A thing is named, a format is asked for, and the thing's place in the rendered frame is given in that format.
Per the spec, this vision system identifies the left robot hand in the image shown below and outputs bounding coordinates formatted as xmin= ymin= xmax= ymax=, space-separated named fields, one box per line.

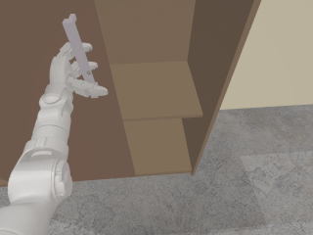
xmin=49 ymin=42 xmax=109 ymax=98

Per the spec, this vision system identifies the handle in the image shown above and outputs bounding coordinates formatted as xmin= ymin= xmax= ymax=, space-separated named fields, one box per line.
xmin=62 ymin=14 xmax=99 ymax=99

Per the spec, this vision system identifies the robot left upper arm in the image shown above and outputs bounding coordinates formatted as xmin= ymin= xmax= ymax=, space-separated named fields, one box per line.
xmin=0 ymin=158 xmax=73 ymax=235

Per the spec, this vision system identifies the robot left forearm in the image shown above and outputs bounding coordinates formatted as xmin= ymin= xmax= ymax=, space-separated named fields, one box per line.
xmin=8 ymin=82 xmax=73 ymax=203

